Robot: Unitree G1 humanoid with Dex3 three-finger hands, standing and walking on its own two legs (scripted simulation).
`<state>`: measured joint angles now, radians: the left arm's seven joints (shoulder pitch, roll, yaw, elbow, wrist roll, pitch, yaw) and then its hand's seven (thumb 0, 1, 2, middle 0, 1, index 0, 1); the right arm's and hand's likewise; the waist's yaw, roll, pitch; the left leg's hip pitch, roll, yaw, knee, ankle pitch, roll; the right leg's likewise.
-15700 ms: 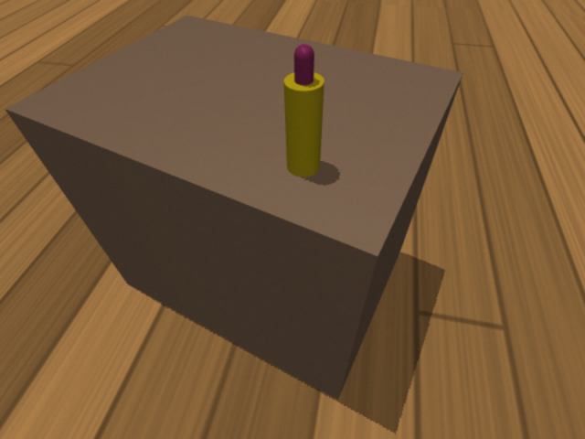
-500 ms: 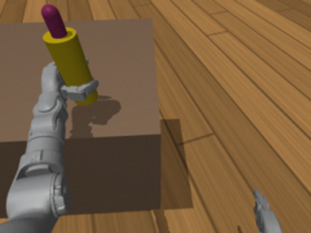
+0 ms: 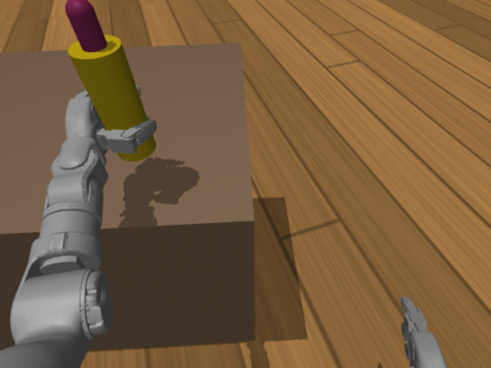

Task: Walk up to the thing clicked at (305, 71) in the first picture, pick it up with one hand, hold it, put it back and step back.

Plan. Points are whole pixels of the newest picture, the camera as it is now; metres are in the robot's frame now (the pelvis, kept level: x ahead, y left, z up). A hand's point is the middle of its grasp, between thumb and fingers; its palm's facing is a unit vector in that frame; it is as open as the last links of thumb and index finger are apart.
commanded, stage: lift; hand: left
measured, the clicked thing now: (112, 88) +0.47 +0.18 +0.24
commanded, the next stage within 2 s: hold in 1.22 s
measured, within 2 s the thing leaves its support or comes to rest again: neither
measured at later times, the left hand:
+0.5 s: hand (88, 103) +0.40 +0.18 +0.27, palm faces +0.12 -0.99 -0.04, open 9.0 cm
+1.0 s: hand (62, 92) +0.35 +0.18 +0.31, palm faces +0.10 -0.99 -0.02, open 9.0 cm
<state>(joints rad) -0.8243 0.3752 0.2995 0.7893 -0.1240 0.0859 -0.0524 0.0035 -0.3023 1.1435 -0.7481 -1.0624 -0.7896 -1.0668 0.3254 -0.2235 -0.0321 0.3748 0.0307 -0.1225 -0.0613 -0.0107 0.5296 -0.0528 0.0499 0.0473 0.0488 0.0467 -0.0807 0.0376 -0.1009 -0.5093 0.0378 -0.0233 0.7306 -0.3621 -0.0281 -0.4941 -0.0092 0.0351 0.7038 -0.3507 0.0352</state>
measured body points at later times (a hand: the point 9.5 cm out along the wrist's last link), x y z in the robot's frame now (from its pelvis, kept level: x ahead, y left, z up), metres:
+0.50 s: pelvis +0.00 +0.00 +0.01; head -0.02 -0.03 +0.46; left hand +0.38 +0.24 +0.27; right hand +0.17 -0.24 -0.06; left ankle +0.00 +0.14 -0.71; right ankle +0.00 -0.14 -0.71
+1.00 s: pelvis -0.02 +0.00 +0.01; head -0.06 -0.03 +0.46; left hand +0.34 +0.23 +0.32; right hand +0.15 -0.25 -0.06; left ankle +0.00 +0.14 -0.71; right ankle +0.00 -0.14 -0.71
